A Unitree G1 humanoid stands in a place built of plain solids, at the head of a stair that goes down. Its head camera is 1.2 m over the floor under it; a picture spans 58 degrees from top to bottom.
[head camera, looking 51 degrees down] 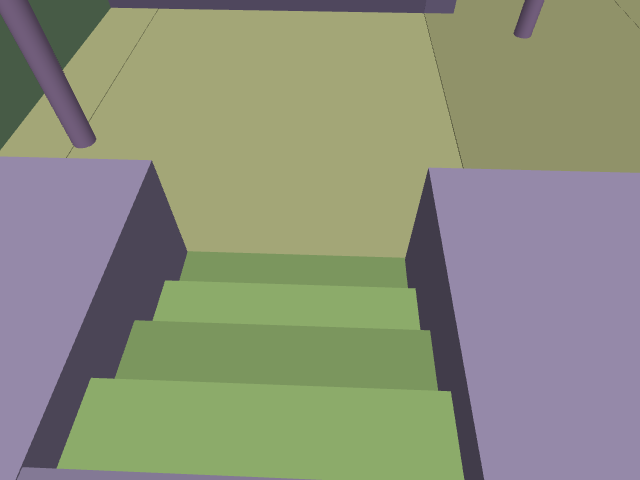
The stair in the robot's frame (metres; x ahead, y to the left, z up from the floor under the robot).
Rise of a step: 0.16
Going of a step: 0.29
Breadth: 1.15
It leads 2 degrees to the right of straight ahead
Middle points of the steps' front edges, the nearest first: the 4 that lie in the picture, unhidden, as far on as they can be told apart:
0.51 0.16 -0.15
0.80 0.15 -0.31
1.09 0.14 -0.47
1.38 0.13 -0.62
